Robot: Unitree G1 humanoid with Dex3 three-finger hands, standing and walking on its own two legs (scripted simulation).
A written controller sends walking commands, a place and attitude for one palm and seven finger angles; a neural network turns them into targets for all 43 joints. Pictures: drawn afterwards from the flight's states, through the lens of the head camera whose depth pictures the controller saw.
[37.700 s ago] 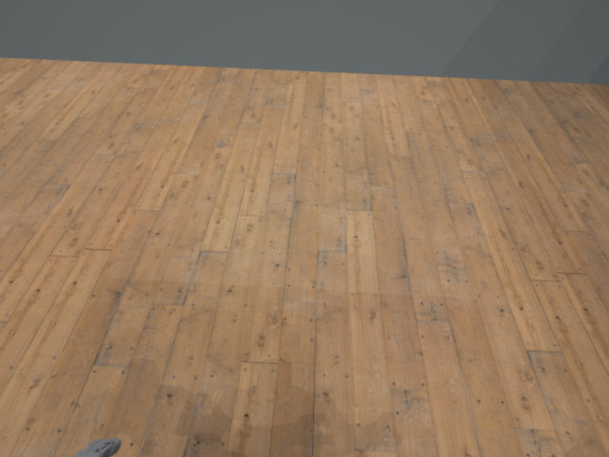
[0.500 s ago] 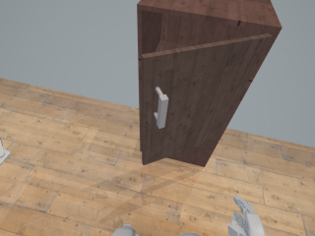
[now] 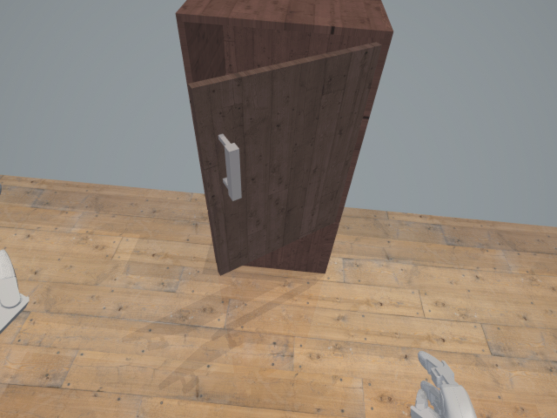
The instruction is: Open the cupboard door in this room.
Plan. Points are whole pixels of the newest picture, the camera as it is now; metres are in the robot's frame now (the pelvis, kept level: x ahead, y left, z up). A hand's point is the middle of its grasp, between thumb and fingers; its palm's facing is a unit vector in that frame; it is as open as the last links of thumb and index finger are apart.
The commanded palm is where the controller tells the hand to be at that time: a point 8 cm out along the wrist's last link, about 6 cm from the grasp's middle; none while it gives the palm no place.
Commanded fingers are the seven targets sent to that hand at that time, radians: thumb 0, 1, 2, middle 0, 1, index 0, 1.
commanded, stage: stop stepping back and stand still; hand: left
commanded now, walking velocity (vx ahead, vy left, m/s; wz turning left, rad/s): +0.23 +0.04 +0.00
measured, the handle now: (229, 167) +0.57 +0.11 +0.02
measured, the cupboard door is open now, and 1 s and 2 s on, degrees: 36 36 36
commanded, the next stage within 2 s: let the arm hang, fingers relaxed in 0.38 s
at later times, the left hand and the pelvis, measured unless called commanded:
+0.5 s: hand (35, 325) +0.18 +0.24 +0.16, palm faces +0.44 -0.73 -0.52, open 7.4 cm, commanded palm none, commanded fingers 0.00 0.90 0.90 -0.20 -0.30 -0.20 -0.30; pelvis -0.02 -0.02 -0.01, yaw +0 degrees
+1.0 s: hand out of the picture -0.06 +0.16 -0.17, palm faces +0.11 -0.97 -0.20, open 7.2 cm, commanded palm none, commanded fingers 0.00 0.90 0.90 -0.20 -0.30 -0.20 -0.30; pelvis -0.03 -0.02 +0.01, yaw +3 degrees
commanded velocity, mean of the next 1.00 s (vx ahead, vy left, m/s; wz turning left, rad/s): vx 0.06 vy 0.00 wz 0.00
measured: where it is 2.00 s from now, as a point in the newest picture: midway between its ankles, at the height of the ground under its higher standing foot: outside the picture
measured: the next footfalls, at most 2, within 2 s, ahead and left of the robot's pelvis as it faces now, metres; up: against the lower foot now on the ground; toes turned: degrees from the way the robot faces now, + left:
left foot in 0.24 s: +0.03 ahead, +0.13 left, +0.00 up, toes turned +3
left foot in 0.78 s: +0.02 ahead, +0.11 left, +0.00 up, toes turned +4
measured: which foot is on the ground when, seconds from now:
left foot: down 0.00-0.02, up 0.04-0.22, down 0.24-0.48, up 0.50-0.76, down 0.78-1.00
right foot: down 0.00-1.00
